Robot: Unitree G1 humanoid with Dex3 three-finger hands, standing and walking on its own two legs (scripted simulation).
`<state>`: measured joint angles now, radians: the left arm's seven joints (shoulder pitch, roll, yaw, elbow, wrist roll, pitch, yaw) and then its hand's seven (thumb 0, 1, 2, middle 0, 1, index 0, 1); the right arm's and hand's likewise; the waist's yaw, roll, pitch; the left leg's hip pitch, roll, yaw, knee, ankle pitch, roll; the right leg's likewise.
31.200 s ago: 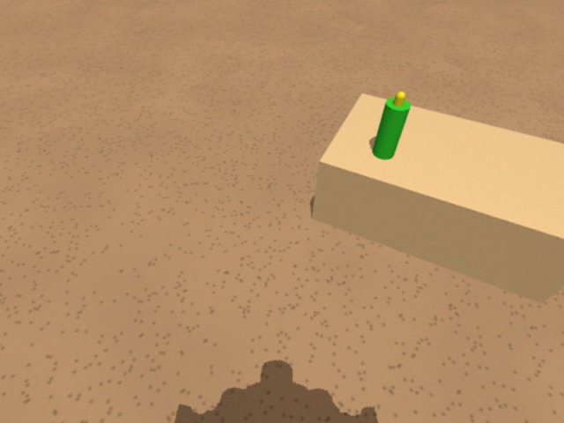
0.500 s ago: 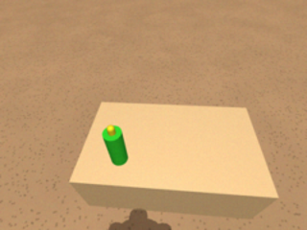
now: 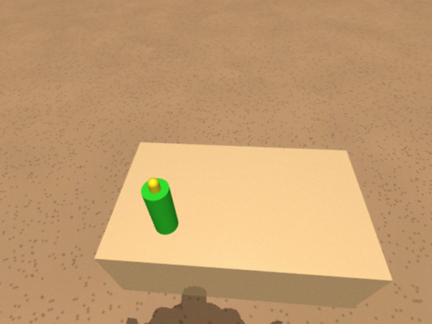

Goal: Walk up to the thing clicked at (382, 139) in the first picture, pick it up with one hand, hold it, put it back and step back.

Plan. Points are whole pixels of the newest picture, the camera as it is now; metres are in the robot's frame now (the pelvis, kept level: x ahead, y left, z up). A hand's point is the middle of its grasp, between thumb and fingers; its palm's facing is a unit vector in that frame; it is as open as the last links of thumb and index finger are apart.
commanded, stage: stand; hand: left
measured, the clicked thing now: (160, 204) +0.54 +0.21 -0.28
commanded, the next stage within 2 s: none
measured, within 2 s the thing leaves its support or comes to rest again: neither
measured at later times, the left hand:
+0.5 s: hand out of the picture +0.07 +0.25 -0.15, palm faces +0.00 -0.93 -0.37, open 7.6 cm
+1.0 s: hand out of the picture +0.08 +0.25 -0.15, palm faces +0.00 -0.93 -0.36, open 7.4 cm
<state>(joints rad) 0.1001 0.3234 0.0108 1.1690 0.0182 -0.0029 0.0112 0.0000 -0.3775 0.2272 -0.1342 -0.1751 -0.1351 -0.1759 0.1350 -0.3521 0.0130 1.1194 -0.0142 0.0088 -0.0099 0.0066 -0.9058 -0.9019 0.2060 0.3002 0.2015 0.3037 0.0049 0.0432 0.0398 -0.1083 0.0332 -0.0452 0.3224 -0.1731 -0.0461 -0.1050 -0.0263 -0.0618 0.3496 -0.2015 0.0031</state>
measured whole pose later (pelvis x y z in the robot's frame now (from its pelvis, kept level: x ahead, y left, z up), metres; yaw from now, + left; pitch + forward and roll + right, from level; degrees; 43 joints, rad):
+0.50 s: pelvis +0.01 +0.00 +0.00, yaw +0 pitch -2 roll +0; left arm 0.10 0.33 0.02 1.16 0.02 0.00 0.01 0.01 0.86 0.89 -0.20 -0.30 -0.20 -0.30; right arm 0.12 -0.35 0.01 1.13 -0.01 0.01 -0.01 0.01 -0.91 -0.90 0.21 0.30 0.20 0.30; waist 0.00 0.04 0.04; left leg -0.10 0.04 -0.04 0.31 -0.17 -0.05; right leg -0.09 -0.02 -0.06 0.34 -0.20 0.00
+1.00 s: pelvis +0.01 +0.00 +0.00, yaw +0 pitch -2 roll +0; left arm 0.11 0.33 0.02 1.15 0.01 0.00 0.00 0.01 0.90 0.90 -0.20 -0.30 -0.20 -0.30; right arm 0.13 -0.35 0.02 1.12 -0.01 0.00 0.00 0.01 -0.91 -0.90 0.21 0.30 0.20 0.30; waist 0.00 0.03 0.05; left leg -0.10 0.04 -0.04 0.31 -0.18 -0.05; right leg -0.10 -0.02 -0.06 0.34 -0.20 0.00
